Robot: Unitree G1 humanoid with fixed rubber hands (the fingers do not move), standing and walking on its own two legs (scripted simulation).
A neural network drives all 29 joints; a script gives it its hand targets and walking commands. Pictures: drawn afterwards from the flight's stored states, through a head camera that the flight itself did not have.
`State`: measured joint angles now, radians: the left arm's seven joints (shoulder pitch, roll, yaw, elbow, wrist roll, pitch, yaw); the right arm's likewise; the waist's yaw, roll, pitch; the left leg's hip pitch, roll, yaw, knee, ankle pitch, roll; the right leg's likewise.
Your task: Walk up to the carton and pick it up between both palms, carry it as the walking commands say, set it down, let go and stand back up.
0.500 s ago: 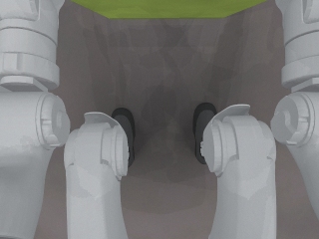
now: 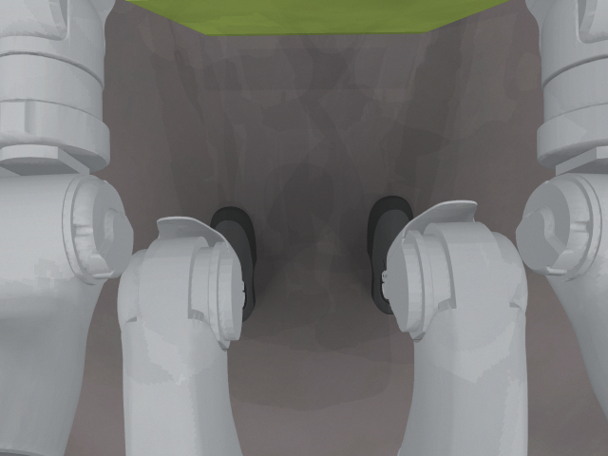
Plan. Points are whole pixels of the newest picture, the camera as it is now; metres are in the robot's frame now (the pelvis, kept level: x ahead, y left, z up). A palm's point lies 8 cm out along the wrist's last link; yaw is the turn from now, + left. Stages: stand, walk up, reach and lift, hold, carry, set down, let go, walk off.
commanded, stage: set down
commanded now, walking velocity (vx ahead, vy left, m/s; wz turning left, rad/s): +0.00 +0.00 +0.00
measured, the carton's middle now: out of the picture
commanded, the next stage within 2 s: none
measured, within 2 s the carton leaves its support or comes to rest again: neither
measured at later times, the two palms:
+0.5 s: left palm out of the picture +0.58 +0.15 -0.19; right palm out of the picture +0.54 -0.23 -0.20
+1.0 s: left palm out of the picture +0.58 +0.15 -0.20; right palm out of the picture +0.56 -0.24 -0.20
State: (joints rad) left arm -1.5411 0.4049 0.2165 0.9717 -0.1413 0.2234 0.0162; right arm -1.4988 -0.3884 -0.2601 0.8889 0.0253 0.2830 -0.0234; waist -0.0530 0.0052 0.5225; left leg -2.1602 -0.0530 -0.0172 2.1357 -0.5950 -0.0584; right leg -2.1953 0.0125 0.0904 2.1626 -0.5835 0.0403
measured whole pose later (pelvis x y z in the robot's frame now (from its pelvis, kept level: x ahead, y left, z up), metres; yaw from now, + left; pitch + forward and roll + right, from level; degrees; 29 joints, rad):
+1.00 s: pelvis +0.01 +0.00 +0.00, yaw +0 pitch +36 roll +3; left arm -1.56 0.43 0.17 1.02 -0.19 0.15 0.10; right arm -1.55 -0.41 -0.23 0.99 0.09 0.15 -0.10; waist -0.06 0.00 0.53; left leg -2.17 -0.05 -0.02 2.16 -0.62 -0.07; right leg -2.20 0.01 0.09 2.18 -0.61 0.05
